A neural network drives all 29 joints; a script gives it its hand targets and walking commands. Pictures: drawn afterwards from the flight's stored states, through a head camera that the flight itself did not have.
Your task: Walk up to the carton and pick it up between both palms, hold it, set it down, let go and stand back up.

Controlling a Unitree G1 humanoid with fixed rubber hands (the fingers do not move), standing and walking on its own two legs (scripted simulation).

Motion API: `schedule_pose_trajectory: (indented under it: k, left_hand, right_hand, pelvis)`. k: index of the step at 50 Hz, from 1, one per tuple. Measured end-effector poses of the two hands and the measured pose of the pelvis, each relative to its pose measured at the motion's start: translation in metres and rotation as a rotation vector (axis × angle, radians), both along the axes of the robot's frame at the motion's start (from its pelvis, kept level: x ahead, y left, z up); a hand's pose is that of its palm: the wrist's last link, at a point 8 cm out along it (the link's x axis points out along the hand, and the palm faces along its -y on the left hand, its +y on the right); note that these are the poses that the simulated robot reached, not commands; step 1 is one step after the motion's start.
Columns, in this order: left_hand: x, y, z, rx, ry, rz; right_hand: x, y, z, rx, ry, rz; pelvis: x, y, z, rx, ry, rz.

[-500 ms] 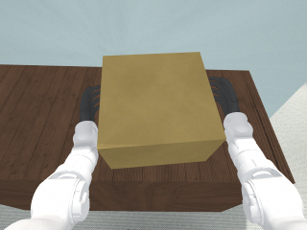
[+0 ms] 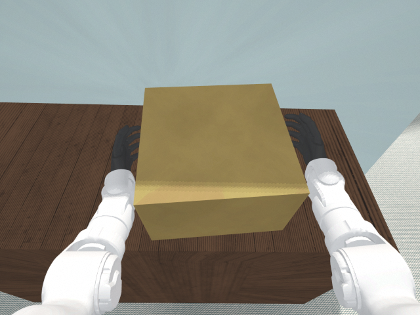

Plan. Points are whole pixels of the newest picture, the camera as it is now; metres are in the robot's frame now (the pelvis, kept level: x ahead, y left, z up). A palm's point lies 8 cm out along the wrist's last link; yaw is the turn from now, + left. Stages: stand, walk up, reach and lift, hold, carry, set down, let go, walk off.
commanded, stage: reach and lift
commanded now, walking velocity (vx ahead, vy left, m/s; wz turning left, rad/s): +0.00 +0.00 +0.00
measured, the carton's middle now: (213, 159) +0.44 +0.03 +0.02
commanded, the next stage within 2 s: hold in 1.80 s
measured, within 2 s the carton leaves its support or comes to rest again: neither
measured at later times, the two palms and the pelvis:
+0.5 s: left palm (105, 161) +0.35 +0.22 +0.11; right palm (326, 146) +0.38 -0.16 +0.15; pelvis -0.01 +0.00 +0.00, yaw +0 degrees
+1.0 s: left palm (93, 145) +0.35 +0.22 +0.15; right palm (327, 135) +0.38 -0.15 +0.18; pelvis -0.01 +0.00 +0.01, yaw +1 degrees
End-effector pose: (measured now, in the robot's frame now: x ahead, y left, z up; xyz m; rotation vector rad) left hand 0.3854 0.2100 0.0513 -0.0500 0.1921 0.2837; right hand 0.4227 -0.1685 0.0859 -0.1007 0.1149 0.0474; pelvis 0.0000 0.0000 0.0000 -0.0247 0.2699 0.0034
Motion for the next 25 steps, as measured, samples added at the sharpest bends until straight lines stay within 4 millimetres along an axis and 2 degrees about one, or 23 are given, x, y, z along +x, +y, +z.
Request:
schedule_pose_trajectory:
  k: [14, 25]
  left_hand:
    - [-0.015, 0.003, 0.047, -0.012, -0.018, -0.01]
    - [-0.034, 0.006, 0.057, -0.013, 0.016, -0.027]
  right_hand:
    - [-0.021, 0.003, 0.045, -0.002, -0.015, -0.017]
    - [-0.041, 0.006, 0.066, -0.013, 0.017, -0.022]
  pelvis:
    - [-0.004, 0.003, 0.004, -0.003, -0.134, 0.004]
    - [-0.013, 0.003, 0.005, -0.003, -0.23, 0.007]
